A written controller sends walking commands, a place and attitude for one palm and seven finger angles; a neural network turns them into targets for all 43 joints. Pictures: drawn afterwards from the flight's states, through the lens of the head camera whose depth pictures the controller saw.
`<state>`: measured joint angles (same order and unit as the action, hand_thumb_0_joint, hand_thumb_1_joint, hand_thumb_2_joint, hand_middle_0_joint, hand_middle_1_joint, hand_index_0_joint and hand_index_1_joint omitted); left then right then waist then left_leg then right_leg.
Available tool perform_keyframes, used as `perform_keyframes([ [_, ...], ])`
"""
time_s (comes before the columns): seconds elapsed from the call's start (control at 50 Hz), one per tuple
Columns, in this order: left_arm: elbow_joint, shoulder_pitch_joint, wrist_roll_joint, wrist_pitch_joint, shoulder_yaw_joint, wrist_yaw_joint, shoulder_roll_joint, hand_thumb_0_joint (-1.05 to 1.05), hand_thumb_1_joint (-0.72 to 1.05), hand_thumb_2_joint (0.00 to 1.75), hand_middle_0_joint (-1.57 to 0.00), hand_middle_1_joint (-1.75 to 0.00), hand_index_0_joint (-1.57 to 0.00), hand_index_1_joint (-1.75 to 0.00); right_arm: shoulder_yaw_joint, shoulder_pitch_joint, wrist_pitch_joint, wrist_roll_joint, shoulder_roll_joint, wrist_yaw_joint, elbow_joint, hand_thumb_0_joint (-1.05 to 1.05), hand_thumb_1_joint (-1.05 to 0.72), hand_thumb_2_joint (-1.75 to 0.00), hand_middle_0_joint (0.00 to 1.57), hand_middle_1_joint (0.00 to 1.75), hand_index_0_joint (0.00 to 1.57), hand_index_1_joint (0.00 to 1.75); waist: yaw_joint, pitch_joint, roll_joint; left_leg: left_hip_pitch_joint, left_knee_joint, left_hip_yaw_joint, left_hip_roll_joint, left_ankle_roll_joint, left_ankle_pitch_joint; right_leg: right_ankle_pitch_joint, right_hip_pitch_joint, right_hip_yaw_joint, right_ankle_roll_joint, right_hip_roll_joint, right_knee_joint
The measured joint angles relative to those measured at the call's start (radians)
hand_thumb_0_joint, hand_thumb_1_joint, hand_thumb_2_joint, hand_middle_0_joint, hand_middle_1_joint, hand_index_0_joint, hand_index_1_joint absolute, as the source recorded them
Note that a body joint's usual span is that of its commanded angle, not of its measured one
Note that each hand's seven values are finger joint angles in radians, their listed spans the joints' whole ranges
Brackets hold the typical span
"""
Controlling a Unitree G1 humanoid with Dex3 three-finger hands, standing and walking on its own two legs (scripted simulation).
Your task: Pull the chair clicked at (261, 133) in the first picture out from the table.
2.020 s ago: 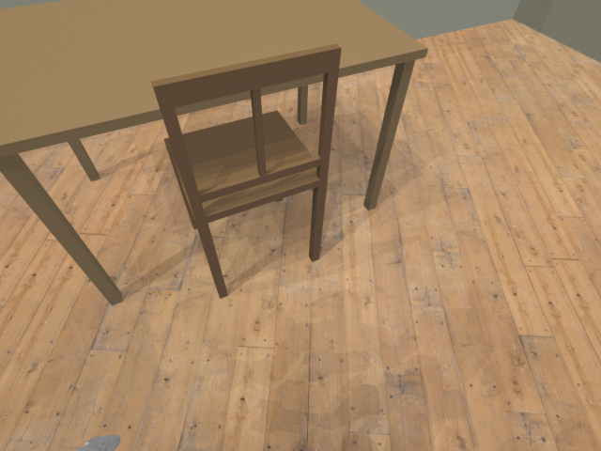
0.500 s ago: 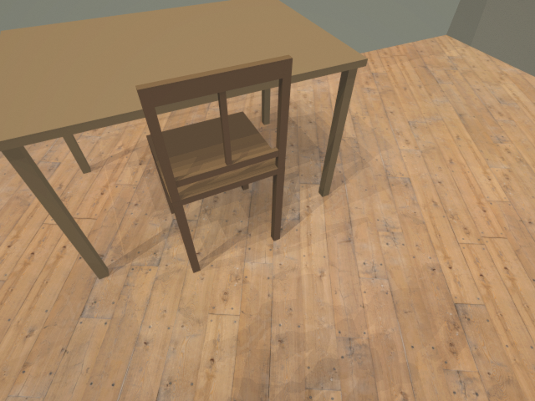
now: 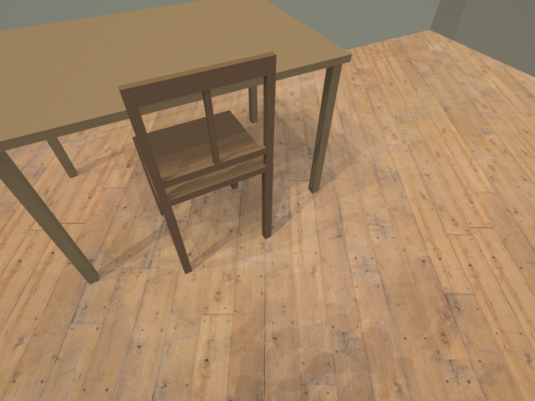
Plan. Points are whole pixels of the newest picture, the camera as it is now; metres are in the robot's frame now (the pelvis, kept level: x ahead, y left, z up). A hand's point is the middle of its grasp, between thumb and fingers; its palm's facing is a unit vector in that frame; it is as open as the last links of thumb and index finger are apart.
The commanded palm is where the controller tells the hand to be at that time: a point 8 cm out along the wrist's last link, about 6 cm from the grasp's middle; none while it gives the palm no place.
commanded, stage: walk to a spot facing it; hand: left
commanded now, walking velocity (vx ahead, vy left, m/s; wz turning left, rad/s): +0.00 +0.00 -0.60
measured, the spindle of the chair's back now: (211, 129) +0.84 +0.23 -0.10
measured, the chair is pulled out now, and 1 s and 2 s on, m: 0.00 0.00 0.00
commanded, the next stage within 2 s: none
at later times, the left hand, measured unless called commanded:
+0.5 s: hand out of the picture +0.04 +0.16 -0.16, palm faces -0.17 -0.95 -0.26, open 7.4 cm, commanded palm none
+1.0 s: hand (219, 381) +0.19 +0.10 -0.17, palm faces -0.55 -0.81 -0.19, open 7.4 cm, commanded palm none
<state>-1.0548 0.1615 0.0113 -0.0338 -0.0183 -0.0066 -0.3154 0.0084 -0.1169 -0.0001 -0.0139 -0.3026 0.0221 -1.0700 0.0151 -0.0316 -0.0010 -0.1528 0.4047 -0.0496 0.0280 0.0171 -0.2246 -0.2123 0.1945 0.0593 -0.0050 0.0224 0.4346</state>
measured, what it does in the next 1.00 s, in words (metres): steps on the spot, turning right: left foot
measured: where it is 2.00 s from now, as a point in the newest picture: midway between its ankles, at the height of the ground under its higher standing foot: outside the picture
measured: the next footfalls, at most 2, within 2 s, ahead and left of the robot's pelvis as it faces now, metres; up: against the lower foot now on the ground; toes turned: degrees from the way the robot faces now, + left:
left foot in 0.68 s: +0.01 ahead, +0.12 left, +0.00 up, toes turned -24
right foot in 1.14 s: +0.06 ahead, -0.26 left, +0.00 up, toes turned -47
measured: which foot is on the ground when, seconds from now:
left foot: down 0.00-0.20, up 0.22-0.66, down 0.68-1.00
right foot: down 0.00-0.68, up 0.70-1.00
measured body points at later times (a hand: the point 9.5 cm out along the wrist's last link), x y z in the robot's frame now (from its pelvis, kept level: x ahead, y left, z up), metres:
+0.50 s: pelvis -0.03 -0.03 +0.00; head +0.01 -0.06 +0.45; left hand +0.05 +0.21 -0.14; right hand +0.01 -0.29 -0.15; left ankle -0.03 +0.14 -0.68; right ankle +0.00 -0.10 -0.74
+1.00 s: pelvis +0.00 -0.03 +0.00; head +0.03 -0.02 +0.45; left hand +0.22 +0.15 -0.15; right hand -0.16 -0.22 -0.14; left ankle -0.03 +0.13 -0.74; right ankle -0.02 -0.20 -0.68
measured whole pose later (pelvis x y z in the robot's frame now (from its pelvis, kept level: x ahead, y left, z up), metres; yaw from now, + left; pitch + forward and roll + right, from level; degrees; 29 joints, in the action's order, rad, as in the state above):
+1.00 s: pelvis +0.00 -0.03 +0.00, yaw -35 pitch +1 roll -1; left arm -0.92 0.19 0.03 -0.07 -0.09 0.07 -0.28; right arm 0.02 -0.41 -0.06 -0.03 -0.21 0.03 -0.97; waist -0.02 -0.04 -0.04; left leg 0.02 0.34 -0.18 0.08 0.02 -0.36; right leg -0.24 0.62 -0.04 0.05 -0.08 0.97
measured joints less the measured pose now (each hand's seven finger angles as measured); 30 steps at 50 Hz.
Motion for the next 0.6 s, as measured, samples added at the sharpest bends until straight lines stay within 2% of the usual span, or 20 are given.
perform_keyframes([
  [0.1, 0.048, 0.036, 0.004, -0.028, -0.009, 0.012, 0.031, 0.00, 0.91, 0.90, -0.20, -0.30, -0.20, -0.30, 0.013, -0.025, 0.015, -0.002, 0.047, 0.000, 0.058, 0.01, -0.91, -0.90, 0.20, 0.30, 0.20, 0.30, -0.001, -0.023, -0.016, -0.046, 0.086, -0.052, 0.013, 0.003, -0.044, -0.045, 0.090, 0.045, -0.004, 0.016, 0.135],
  [0.16, 0.076, 0.055, 0.005, -0.038, -0.020, 0.021, 0.055, 0.00, 0.91, 0.90, -0.20, -0.30, -0.20, -0.30, 0.023, -0.039, 0.022, -0.004, 0.066, -0.003, 0.078, 0.01, -0.91, -0.90, 0.20, 0.30, 0.20, 0.30, 0.009, -0.047, -0.019, -0.060, 0.142, -0.090, 0.026, 0.010, -0.074, -0.146, 0.144, -0.010, 0.008, -0.002, 0.273],
  [0.18, 0.085, 0.065, 0.006, -0.037, -0.023, 0.024, 0.065, 0.00, 0.91, 0.90, -0.20, -0.30, -0.20, -0.30, 0.026, -0.045, 0.025, -0.005, 0.068, -0.004, 0.082, 0.01, -0.91, -0.90, 0.20, 0.30, 0.20, 0.30, 0.012, -0.053, -0.011, -0.067, 0.170, -0.100, 0.037, 0.015, -0.089, -0.153, 0.142, -0.031, 0.009, -0.008, 0.278],
  [0.2, 0.093, 0.075, 0.007, -0.032, -0.025, 0.026, 0.076, 0.00, 0.91, 0.90, -0.20, -0.30, -0.20, -0.30, 0.030, -0.049, 0.029, -0.005, 0.067, -0.006, 0.086, 0.01, -0.91, -0.90, 0.20, 0.30, 0.20, 0.30, 0.013, -0.057, 0.003, -0.084, 0.212, -0.103, 0.054, 0.023, -0.110, -0.109, 0.136, -0.047, -0.008, -0.003, 0.259],
  [0.22, 0.100, 0.083, 0.012, -0.024, -0.026, 0.025, 0.086, 0.00, 0.91, 0.90, -0.20, -0.30, -0.20, -0.30, 0.035, -0.051, 0.037, -0.003, 0.067, -0.006, 0.088, 0.01, -0.91, -0.90, 0.20, 0.30, 0.20, 0.30, 0.010, -0.060, 0.017, -0.116, 0.286, -0.092, 0.066, 0.024, -0.150, -0.100, 0.145, -0.054, -0.033, 0.010, 0.268],
  [0.26, 0.110, 0.093, 0.010, -0.014, -0.026, 0.017, 0.106, 0.00, 0.91, 0.90, -0.21, -0.30, -0.20, -0.30, 0.043, -0.052, 0.055, -0.001, 0.069, -0.003, 0.087, 0.01, -0.91, -0.90, 0.20, 0.30, 0.20, 0.30, 0.007, -0.066, 0.028, -0.199, 0.474, -0.024, 0.043, 0.020, -0.234, -0.107, 0.149, -0.059, -0.065, 0.024, 0.261],
  [0.3, 0.116, 0.101, 0.007, -0.013, -0.026, 0.010, 0.123, 0.00, 0.91, 0.90, -0.21, -0.30, -0.20, -0.30, 0.048, -0.047, 0.062, 0.000, 0.071, -0.004, 0.088, 0.01, -0.91, -0.90, 0.20, 0.30, 0.20, 0.30, 0.012, -0.070, 0.030, -0.263, 0.617, 0.019, 0.020, 0.019, -0.227, -0.081, 0.139, -0.048, -0.075, 0.036, 0.209],
  [0.34, 0.117, 0.108, 0.005, -0.012, -0.025, 0.006, 0.133, 0.00, 0.90, 0.90, -0.21, -0.30, -0.20, -0.30, 0.051, -0.042, 0.060, -0.002, 0.074, -0.004, 0.095, 0.01, -0.91, -0.90, 0.20, 0.30, 0.20, 0.30, 0.014, -0.070, 0.025, -0.297, 0.672, 0.033, 0.010, 0.024, -0.194, -0.038, 0.129, -0.029, -0.077, 0.045, 0.150],
  [0.48, 0.125, 0.123, 0.005, -0.009, -0.036, 0.008, 0.128, 0.00, 0.90, 0.90, -0.21, -0.30, -0.20, -0.30, 0.055, -0.014, 0.052, -0.001, 0.081, 0.000, 0.129, 0.01, -0.91, -0.90, 0.20, 0.30, 0.20, 0.30, 0.023, -0.042, -0.002, -0.277, 0.579, 0.061, -0.008, 0.038, -0.168, 0.058, 0.131, 0.060, -0.075, 0.072, 0.032],
  [0.6, 0.140, 0.106, 0.011, -0.018, -0.051, 0.008, 0.094, 0.00, 0.90, 0.90, -0.21, -0.30, -0.20, -0.30, 0.051, 0.009, 0.042, 0.007, 0.080, 0.005, 0.156, 0.01, -0.91, -0.90, 0.20, 0.30, 0.20, 0.30, 0.041, -0.018, -0.018, -0.191, 0.384, 0.084, -0.032, 0.020, -0.198, 0.104, 0.153, 0.130, -0.058, 0.103, -0.001],
])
